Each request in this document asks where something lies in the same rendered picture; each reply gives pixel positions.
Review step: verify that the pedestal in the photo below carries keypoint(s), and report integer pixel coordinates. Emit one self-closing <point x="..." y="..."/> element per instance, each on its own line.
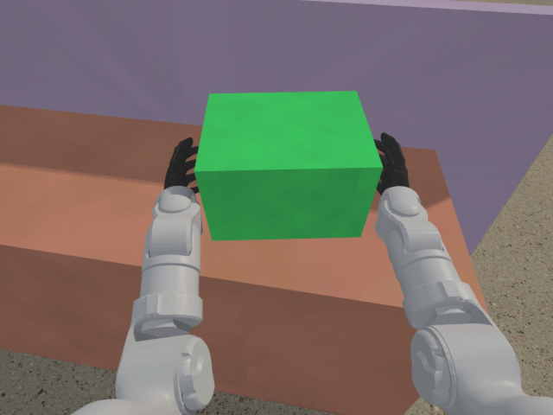
<point x="313" y="323"/>

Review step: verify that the left robot hand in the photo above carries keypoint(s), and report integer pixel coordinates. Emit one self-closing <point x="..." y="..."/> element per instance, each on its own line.
<point x="178" y="167"/>

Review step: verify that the carton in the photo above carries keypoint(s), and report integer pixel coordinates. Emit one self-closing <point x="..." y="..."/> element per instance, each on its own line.
<point x="300" y="165"/>

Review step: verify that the right robot hand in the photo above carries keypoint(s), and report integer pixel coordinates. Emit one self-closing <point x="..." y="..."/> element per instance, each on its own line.
<point x="394" y="172"/>

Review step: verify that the robot left upper arm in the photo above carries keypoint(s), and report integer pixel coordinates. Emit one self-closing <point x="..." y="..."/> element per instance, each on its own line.
<point x="165" y="376"/>

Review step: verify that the robot right forearm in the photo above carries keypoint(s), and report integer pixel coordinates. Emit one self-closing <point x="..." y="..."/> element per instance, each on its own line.
<point x="433" y="291"/>

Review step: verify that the robot left forearm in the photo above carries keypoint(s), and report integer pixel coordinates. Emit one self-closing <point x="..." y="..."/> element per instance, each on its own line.
<point x="169" y="302"/>

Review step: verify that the robot right upper arm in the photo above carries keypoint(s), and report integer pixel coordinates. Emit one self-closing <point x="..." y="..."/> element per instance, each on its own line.
<point x="470" y="369"/>

